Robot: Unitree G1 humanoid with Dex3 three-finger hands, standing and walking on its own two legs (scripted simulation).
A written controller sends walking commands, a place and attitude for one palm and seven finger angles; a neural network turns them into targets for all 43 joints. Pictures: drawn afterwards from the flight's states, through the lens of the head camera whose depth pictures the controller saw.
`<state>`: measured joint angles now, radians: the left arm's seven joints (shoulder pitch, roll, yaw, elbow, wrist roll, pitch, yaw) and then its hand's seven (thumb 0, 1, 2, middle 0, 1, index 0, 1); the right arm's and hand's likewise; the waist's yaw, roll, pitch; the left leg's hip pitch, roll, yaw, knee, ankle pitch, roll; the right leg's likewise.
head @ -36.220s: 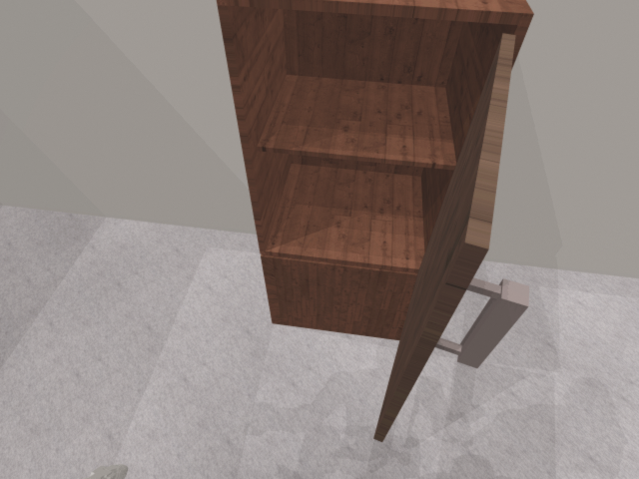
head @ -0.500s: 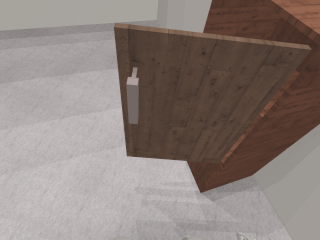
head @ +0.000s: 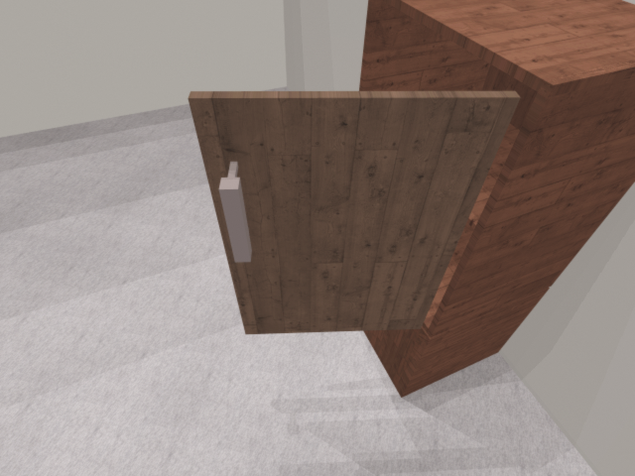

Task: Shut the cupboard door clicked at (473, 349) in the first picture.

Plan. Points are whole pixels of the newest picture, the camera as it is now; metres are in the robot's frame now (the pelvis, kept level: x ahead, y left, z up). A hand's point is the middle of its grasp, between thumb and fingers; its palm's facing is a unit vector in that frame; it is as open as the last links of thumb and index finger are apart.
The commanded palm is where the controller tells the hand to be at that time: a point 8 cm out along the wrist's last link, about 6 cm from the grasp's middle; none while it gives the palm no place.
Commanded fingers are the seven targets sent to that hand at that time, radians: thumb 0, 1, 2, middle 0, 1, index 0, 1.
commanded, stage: come to a stop and stand still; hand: left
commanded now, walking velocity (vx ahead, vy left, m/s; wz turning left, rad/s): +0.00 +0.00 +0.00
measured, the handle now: (238, 213) +0.46 +0.14 +0.07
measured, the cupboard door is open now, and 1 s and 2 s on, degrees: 69 69 69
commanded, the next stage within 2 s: look again from close up in 1.02 s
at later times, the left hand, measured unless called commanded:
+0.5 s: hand out of the picture -0.02 +0.13 -0.18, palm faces +0.05 -0.99 -0.13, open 7.4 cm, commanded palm none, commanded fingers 0.00 0.90 0.90 -0.20 -0.30 -0.20 -0.30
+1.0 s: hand out of the picture +0.01 +0.14 -0.18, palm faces +0.04 -0.99 -0.16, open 7.4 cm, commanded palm none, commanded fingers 0.00 0.90 0.90 -0.20 -0.30 -0.20 -0.30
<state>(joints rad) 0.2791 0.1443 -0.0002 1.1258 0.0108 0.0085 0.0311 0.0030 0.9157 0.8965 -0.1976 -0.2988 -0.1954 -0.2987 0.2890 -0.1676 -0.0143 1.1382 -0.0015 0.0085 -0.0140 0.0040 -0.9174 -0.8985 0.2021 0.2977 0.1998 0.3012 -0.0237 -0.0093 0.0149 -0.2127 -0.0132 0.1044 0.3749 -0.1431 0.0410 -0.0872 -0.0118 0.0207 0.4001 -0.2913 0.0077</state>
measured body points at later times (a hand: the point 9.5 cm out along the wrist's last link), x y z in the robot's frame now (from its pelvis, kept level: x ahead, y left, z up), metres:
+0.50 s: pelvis +0.01 -0.02 +0.00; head +0.02 -0.01 +0.45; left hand -0.02 +0.18 -0.17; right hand -0.02 -0.22 -0.16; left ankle +0.04 +0.09 -0.74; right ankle -0.05 -0.12 -0.74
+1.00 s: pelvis +0.03 -0.02 +0.00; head +0.05 -0.01 +0.45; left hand +0.01 +0.19 -0.17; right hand +0.03 -0.25 -0.16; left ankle +0.04 +0.09 -0.74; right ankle -0.05 -0.12 -0.74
